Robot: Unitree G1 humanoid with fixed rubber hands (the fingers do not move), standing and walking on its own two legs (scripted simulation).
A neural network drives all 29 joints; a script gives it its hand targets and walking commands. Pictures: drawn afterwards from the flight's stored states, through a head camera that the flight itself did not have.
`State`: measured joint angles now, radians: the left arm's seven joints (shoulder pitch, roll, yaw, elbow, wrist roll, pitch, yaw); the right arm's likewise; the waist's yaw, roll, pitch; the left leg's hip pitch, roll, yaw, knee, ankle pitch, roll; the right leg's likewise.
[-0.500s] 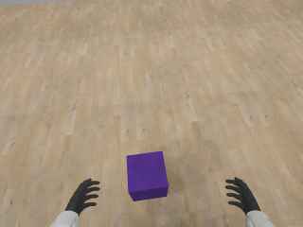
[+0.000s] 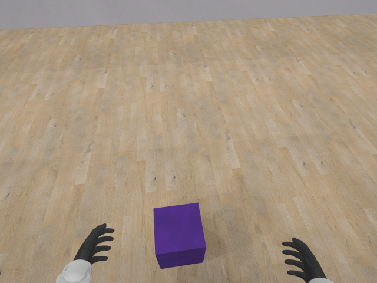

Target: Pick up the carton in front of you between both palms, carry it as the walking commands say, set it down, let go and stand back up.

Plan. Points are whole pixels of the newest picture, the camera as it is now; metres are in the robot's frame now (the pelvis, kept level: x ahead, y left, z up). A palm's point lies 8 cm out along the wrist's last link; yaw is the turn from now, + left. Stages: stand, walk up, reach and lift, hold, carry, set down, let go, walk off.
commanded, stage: stand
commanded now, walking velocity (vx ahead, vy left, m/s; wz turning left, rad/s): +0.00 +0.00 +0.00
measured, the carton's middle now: (179, 236) +0.42 +0.08 -0.65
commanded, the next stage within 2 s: none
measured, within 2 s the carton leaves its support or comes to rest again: neither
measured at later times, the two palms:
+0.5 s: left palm (64, 264) +0.16 +0.30 -0.09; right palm out of the picture +0.14 -0.27 -0.08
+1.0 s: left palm out of the picture +0.12 +0.31 -0.10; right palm out of the picture +0.10 -0.29 -0.08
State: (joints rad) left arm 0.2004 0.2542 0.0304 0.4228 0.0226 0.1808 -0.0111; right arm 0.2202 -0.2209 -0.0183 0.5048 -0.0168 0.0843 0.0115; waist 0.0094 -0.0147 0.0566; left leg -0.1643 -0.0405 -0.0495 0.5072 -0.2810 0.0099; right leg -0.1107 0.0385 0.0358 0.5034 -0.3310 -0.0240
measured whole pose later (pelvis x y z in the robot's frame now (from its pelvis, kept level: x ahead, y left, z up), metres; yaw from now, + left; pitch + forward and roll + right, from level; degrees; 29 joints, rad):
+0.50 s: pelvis +0.02 +0.02 +0.00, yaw -2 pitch +0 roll +0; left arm 0.17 0.35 0.03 0.74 0.03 0.01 0.02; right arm 0.15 -0.33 -0.03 0.80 -0.03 0.00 -0.02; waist -0.01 -0.04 0.01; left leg -0.18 -0.06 -0.01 0.47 -0.29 0.04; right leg -0.13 0.02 0.08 0.46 -0.32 0.01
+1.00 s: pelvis +0.00 +0.02 +0.01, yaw -2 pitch -2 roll +0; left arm 0.17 0.37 0.00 0.88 0.02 -0.01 0.02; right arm 0.13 -0.36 -0.02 0.95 -0.02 -0.01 -0.01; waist 0.00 -0.03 0.01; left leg -0.14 -0.05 -0.01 0.39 -0.22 0.04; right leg -0.09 0.02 0.08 0.38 -0.26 0.00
